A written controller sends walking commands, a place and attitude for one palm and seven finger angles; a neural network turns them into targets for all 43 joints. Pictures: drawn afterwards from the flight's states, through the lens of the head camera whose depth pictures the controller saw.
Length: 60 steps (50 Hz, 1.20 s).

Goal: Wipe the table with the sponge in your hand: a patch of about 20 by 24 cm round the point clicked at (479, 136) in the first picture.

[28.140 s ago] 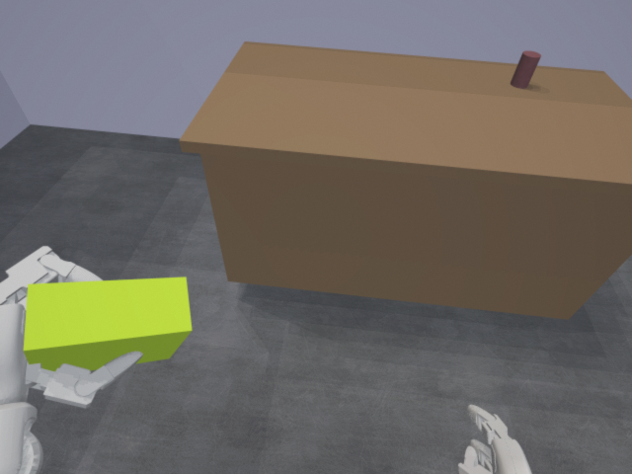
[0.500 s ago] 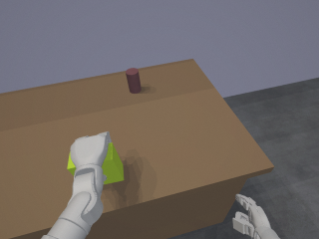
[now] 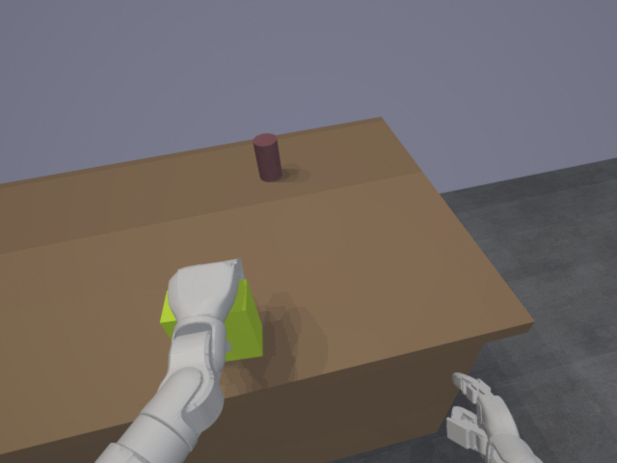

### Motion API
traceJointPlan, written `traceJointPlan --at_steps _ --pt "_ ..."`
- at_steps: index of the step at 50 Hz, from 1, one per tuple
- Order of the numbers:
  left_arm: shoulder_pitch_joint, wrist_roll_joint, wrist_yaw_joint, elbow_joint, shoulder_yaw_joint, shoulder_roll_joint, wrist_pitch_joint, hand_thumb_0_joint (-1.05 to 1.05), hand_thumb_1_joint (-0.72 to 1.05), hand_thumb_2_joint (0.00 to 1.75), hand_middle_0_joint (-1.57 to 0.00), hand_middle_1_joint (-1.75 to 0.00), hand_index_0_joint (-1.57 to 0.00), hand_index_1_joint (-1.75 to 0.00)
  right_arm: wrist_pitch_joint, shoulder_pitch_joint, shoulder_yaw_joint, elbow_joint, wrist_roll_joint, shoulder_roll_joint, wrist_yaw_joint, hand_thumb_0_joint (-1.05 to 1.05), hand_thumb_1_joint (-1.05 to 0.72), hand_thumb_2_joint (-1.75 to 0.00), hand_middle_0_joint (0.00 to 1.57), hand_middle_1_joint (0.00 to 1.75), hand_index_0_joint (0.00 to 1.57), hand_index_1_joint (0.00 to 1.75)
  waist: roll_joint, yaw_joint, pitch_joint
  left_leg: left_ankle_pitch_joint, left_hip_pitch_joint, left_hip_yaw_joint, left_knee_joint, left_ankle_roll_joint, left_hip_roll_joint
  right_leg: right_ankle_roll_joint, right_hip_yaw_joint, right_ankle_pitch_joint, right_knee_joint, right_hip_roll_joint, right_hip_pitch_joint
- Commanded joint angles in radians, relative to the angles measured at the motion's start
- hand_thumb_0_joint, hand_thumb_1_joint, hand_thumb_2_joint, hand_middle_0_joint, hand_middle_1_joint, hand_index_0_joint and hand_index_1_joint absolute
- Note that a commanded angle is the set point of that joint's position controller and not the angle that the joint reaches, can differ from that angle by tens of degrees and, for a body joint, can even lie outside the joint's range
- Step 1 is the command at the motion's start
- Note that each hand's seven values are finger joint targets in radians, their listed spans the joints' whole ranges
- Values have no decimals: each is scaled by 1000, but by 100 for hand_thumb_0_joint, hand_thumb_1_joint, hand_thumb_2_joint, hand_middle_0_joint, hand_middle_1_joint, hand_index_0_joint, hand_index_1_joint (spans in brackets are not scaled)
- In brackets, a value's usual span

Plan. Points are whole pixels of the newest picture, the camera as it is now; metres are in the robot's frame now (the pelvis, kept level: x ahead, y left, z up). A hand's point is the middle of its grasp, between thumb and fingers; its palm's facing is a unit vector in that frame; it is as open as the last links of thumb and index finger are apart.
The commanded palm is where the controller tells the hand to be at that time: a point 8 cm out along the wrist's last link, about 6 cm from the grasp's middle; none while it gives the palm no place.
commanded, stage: slide across to the third lane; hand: left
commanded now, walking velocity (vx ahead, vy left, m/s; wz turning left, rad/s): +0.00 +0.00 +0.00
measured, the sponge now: (220, 332) +0.29 +0.19 -0.01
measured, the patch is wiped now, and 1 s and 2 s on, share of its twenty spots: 0.90 0.90 0.95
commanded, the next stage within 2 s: wipe forward along the third lane in 0.22 s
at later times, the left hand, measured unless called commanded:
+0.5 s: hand (251, 297) +0.33 +0.14 +0.04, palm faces -0.02 -0.07 -1.00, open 9.6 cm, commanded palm +0.30 +0.13 +0.08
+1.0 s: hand (257, 270) +0.37 +0.15 +0.04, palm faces -0.06 -0.01 -1.00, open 9.5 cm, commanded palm +0.35 +0.15 +0.07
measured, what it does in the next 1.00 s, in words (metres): stands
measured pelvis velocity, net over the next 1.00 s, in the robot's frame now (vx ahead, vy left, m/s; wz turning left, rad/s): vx -0.03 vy -0.02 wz -0.02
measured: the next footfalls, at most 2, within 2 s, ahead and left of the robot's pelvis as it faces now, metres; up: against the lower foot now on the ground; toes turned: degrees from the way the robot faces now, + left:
none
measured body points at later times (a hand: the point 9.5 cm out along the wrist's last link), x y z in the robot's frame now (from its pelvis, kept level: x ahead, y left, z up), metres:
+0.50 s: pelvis -0.01 -0.01 +0.00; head -0.02 -0.05 +0.45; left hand +0.32 +0.14 +0.09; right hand +0.21 -0.23 -0.10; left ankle -0.03 +0.13 -0.73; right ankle +0.02 -0.13 -0.73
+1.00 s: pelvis -0.03 -0.02 +0.00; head -0.01 -0.05 +0.45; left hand +0.37 +0.14 +0.09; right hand +0.13 -0.26 -0.13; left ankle -0.03 +0.13 -0.73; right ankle +0.02 -0.13 -0.73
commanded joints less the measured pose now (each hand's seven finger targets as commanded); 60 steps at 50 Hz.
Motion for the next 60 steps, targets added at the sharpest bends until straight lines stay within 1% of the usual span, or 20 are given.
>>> traceJointPlan --at_steps 1,8,9,12,13,14,16,18,21,23,27,28,30,32,33,35,42,48,57,60 --pt "-274 -34 16 -96 -54 -97 -38 0 10 130 -120 -160 -120 -160 -50 -201 -30 -154 2 -92 -2 0 -90 -90 20 30 20 30 -158 -41 -166 228 26 8 -72 42 -21 -71 -35 195 -72 47 89" --pt "-374 -38 26 -37 -45 -90 -27 0 10 130 -120 -160 -120 -160 -37 -214 -30 -139 4 -95 4 0 -90 -90 20 30 20 30 -164 -45 -172 204 15 9 -75 41 -21 -73 -29 173 -80 49 86" --pt "-376 -43 26 -33 -83 -131 -24 0 10 130 -120 -160 -120 -160 -38 -213 -28 -146 4 -88 6 0 -90 -90 20 30 20 30 -155 -45 -187 206 22 16 -73 45 -23 -70 -42 172 -77 46 93" --pt "-397 -46 37 8 -67 -127 -17 0 10 130 -120 -160 -120 -160 -31 -215 -29 -135 4 -90 9 0 -90 -90 20 30 20 30 -180 -41 -192 210 12 21 -71 42 -24 -69 -38 190 -79 43 101" --pt "-399 -49 46 18 -15 -81 -15 0 10 130 -120 -160 -120 -160 -29 -217 -31 -133 2 -92 7 0 -90 -90 20 30 20 30 -170 -31 -206 205 7 19 -74 40 -24 -71 -27 185 -82 47 112" --pt "-407 -46 49 20 -55 -125 -10 0 10 130 -120 -160 -120 -160 -29 -216 -29 -138 3 -86 9 0 -90 -90 20 30 20 30 -171 -37 -212 215 12 28 -68 42 -28 -69 -33 206 -80 43 121" --pt "-404 -48 57 60 -40 -116 2 0 10 130 -120 -160 -120 -160 -24 -219 -29 -128 4 -87 11 0 -90 -90 20 30 20 30 -195 -35 -193 199 0 33 -74 40 -26 -65 -29 189 -91 42 114" --pt "-430 -46 70 91 51 -32 10 0 10 130 -120 -160 -120 -160 -19 -214 -30 -115 1 -98 3 0 -90 -90 20 30 20 30 -211 -28 -194 186 -17 32 -78 38 -27 -67 -9 187 -100 45 122" --pt "-475 -38 73 138 -10 -96 23 0 10 130 -120 -160 -120 -160 -18 -211 -25 -112 4 -92 -3 0 -90 -90 20 30 20 30 -195 -45 -178 176 -20 41 -78 38 -31 -63 -20 179 -101 39 101" --pt "-488 -31 72 183 48 -36 28 0 10 130 -120 -160 -120 -160 -14 -206 -25 -104 2 -101 -11 0 -90 -90 20 30 20 30 -184 -40 -167 154 -34 39 -86 36 -31 -66 -5 143 -114 42 90" --pt "-539 -12 68 257 17 -64 20 0 10 130 -120 -160 -120 -160 -15 -183 -26 -98 3 -100 -24 0 -90 -90 20 30 20 30 -172 -56 -175 142 -43 48 -78 37 -36 -65 -10 134 -110 36 70" --pt "-546 -14 72 270 82 -5 15 0 10 130 -120 -160 -120 -160 -13 -177 -28 -91 1 -106 -29 0 -90 -90 20 30 20 30 -175 -46 -194 135 -48 43 -82 35 -34 -67 0 124 -112 40 78" --pt "-571 -19 74 314 29 -67 8 0 10 130 -120 -160 -120 -160 -15 -166 -26 -96 2 -99 -35 0 -90 -90 20 30 20 30 -186 -62 -183 121 -59 51 -76 37 -36 -62 -12 104 -112 37 60" --pt "-602 -18 78 355 41 -58 -3 0 10 130 -120 -160 -120 -160 -18 -152 -27 -88 1 -103 -41 0 -90 -90 20 30 20 30 -201 -71 -179 97 -76 52 -75 36 -35 -58 -6 81 -117 34 44" --pt "-584 -23 84 374 105 -1 -7 0 10 130 -120 -160 -120 -160 -18 -147 -30 -86 -1 -108 -45 0 -90 -90 20 30 20 30 -216 -55 -191 90 -87 47 -79 35 -34 -59 4 70 -122 37 55" --pt "-630 -24 92 401 80 -26 -16 0 10 130 -120 -160 -120 -160 -20 -138 -26 -88 -1 -103 -53 0 -90 -90 20 30 20 30 -206 -72 -190 78 -97 55 -73 35 -36 -53 -2 59 -119 31 42" --pt "-754 -6 121 546 109 11 -30 0 10 130 -120 -160 -120 -160 -29 -88 -25 -64 -6 -105 -70 0 -90 -90 20 30 20 30 -186 -100 -176 19 -138 61 -69 32 -31 -45 1 -20 -122 26 -19" --pt "-791 -23 141 623 178 69 -49 0 10 130 -120 -160 -120 -160 -40 -46 -31 -57 -10 -108 -76 0 -90 -90 20 30 20 30 -212 -98 -257 53 -159 57 -62 32 -22 -39 4 35 -108 27 23" --pt "-898 -13 159 738 185 107 -70 0 10 130 -120 -160 -120 -160 -57 13 -31 -26 -13 -116 -80 0 -90 -90 20 30 20 30 -188 -132 -223 17 -202 65 -61 36 -17 -30 7 3 -114 24 -24" --pt "-893 -11 166 760 201 114 -78 0 10 130 -120 -160 -120 -160 -62 39 -38 -20 -16 -118 -75 0 -90 -90 20 30 20 30 -187 -130 -269 57 -195 65 -52 36 -14 -32 0 58 -100 27 -5"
